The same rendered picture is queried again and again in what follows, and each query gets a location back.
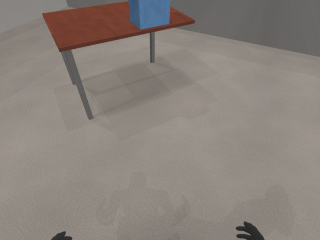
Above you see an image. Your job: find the right robot hand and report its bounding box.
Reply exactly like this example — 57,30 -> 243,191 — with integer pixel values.
236,221 -> 265,240

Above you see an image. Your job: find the carton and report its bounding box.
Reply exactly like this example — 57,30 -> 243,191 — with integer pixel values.
128,0 -> 171,30

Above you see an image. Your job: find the table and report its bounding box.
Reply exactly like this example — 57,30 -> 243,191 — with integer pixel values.
42,1 -> 195,120

